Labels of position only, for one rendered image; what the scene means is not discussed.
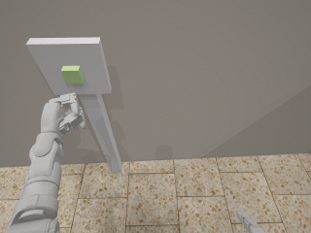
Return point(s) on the left robot upper arm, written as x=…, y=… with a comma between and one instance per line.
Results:
x=46, y=225

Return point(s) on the right robot hand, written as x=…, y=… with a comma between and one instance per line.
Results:
x=249, y=223

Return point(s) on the left robot hand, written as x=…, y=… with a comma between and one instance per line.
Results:
x=55, y=120

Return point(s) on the button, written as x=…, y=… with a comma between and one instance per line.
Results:
x=73, y=74

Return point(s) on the left robot forearm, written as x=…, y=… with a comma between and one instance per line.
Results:
x=39, y=197

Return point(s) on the panel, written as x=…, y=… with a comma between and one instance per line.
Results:
x=51, y=54

